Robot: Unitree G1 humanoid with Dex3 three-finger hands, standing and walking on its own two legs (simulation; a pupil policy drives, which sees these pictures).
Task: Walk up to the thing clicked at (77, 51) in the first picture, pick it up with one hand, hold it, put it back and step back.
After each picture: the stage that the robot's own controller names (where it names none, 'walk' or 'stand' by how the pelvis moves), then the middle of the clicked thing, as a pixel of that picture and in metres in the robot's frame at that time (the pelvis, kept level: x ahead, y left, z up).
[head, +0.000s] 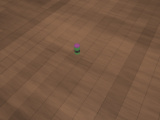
stand; (77, 49) +1.31 +0.08 -0.72
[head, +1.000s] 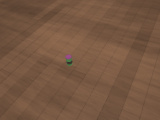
walk; (69, 60) +1.18 +0.25 -0.71
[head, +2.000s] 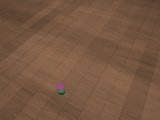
walk; (61, 90) +0.74 +0.24 -0.70
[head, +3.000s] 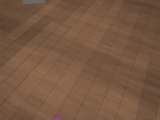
walk; out of the picture +0.43 +0.17 -0.71
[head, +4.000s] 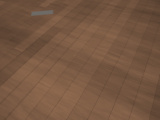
stand; out of the picture +0.35 +0.18 -0.72
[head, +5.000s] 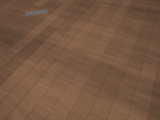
stand; out of the picture +0.33 +0.19 -0.72
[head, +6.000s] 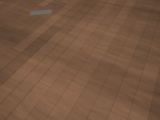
stand; out of the picture +0.36 +0.19 -0.73
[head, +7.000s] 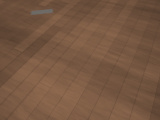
stand; out of the picture +0.35 +0.18 -0.73
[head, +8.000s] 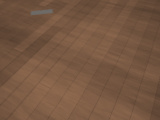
stand; out of the picture +0.34 +0.18 -0.73
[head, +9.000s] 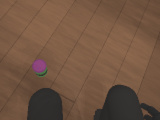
go down; (40, 68) +0.44 +0.18 -0.37
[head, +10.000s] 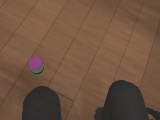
approach; (36, 66) +0.45 +0.19 -0.32
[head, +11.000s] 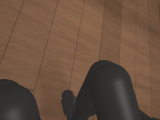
close in; out of the picture +0.44 +0.24 -0.23
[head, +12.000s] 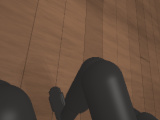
close; out of the picture +0.44 +0.25 -0.23
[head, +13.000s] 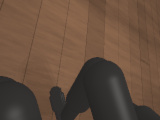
lift; out of the picture +0.39 +0.22 -0.23
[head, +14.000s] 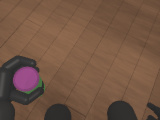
lift; (31, 84) +0.33 +0.18 -0.01
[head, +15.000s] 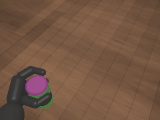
hold; (40, 92) +0.31 +0.17 +0.01
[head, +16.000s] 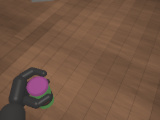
hold; (41, 93) +0.32 +0.17 +0.01
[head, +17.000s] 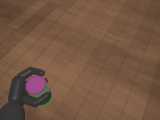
crouch; (40, 92) +0.33 +0.17 -0.03
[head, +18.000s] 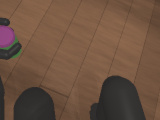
lower; (7, 43) +0.47 +0.21 -0.09
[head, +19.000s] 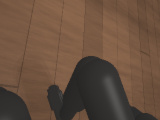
lower; out of the picture +0.44 +0.27 -0.23
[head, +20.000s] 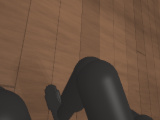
lower; out of the picture +0.45 +0.26 -0.24
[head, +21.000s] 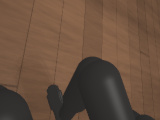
lower; out of the picture +0.44 +0.26 -0.24
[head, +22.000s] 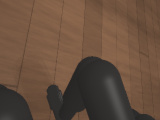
lower; out of the picture +0.44 +0.26 -0.24
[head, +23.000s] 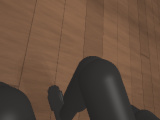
draw back; out of the picture +0.44 +0.23 -0.24
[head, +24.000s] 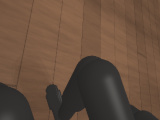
withdraw; out of the picture +0.44 +0.23 -0.24
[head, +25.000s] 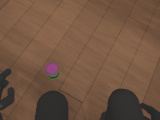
walk; (52, 71) +0.45 +0.16 -0.39
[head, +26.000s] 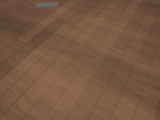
stand; out of the picture +0.37 +0.14 -0.66
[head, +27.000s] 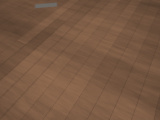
stand; out of the picture +0.37 +0.15 -0.67
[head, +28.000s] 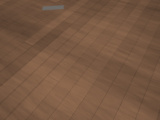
stand; out of the picture +0.38 +0.13 -0.71
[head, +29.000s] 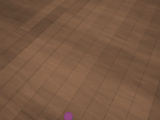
walk; (68, 118) +0.42 +0.11 -0.70
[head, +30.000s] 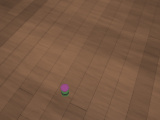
walk; (65, 90) +0.60 +0.13 -0.70
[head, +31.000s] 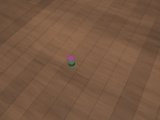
walk; (71, 61) +0.92 +0.15 -0.69
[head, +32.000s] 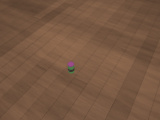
stand; (71, 67) +1.04 +0.15 -0.71
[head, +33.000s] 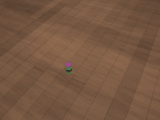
stand; (68, 68) +1.03 +0.17 -0.73
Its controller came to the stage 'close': yes
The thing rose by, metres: 0.72
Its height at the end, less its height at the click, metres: +0.00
